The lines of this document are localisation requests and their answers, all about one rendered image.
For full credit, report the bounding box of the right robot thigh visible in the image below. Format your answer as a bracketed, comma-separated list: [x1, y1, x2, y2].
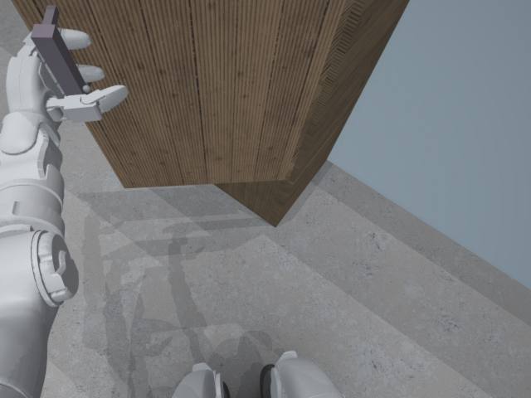
[271, 357, 345, 398]

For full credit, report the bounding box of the cupboard door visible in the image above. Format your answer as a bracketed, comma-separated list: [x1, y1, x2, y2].
[11, 0, 346, 188]

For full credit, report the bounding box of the handle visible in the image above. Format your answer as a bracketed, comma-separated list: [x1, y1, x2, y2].
[31, 5, 91, 96]

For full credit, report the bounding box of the robot left shin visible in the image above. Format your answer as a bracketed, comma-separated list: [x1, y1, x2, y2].
[192, 363, 213, 372]

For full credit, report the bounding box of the robot left forearm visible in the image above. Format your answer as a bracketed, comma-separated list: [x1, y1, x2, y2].
[0, 111, 65, 240]

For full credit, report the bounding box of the left robot upper arm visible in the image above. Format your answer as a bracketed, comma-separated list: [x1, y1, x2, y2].
[0, 230, 79, 398]

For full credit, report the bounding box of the left robot hand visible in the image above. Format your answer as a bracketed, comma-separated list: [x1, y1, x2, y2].
[6, 28, 129, 130]

